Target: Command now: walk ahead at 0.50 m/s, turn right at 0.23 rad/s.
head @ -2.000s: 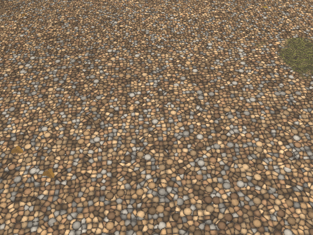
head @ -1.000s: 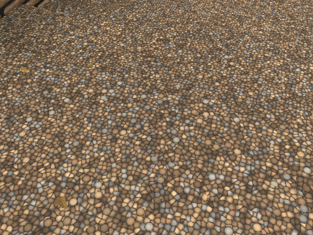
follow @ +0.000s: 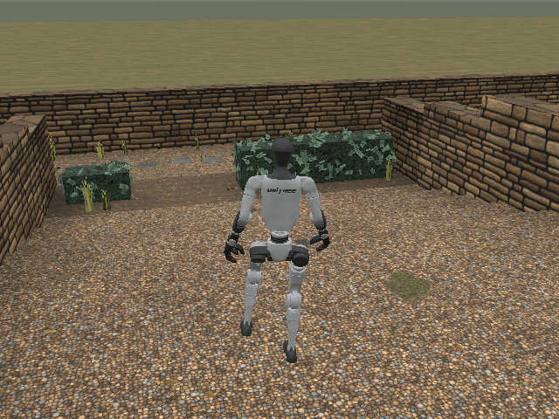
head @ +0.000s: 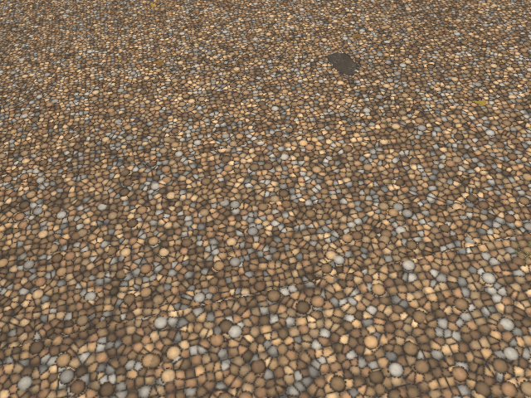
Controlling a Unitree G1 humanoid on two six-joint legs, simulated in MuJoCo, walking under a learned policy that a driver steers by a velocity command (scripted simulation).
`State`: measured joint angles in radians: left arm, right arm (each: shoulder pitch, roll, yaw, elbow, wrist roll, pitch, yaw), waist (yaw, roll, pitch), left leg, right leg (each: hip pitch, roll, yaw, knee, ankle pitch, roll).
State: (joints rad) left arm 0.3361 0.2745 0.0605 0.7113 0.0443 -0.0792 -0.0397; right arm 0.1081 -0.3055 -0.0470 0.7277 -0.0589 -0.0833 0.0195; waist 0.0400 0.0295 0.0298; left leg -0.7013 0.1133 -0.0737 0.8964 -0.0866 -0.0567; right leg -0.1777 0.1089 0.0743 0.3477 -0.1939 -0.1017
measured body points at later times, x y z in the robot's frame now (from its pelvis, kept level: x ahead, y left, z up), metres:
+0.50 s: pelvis +0.33 +0.11 -0.01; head +0.35 +0.11 +0.44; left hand +0.42 +0.37 -0.12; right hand +0.42 -0.14 -0.14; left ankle +0.34 +0.17 -0.75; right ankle +0.39 -0.05 -0.68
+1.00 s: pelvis +0.60 +0.15 -0.01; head +0.61 +0.16 +0.44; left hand +0.47 +0.38 -0.14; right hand +0.86 +0.04 -0.11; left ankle +0.61 +0.31 -0.68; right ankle +0.62 +0.03 -0.75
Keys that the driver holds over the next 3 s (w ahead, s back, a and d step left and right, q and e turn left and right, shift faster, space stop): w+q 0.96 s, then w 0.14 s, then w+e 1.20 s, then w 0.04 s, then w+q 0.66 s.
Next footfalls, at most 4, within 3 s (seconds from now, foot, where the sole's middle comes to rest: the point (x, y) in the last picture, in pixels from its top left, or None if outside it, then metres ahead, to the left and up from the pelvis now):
0.28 left None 0.38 0.17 -0.78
0.74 right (283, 326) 0.65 0.04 -0.78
1.16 left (153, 313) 0.68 0.40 -0.78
1.58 right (183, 236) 1.06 0.40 -0.95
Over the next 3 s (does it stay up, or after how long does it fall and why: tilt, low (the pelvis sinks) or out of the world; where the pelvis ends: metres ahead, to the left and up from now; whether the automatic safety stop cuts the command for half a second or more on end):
stays up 1.65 0.50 -0.35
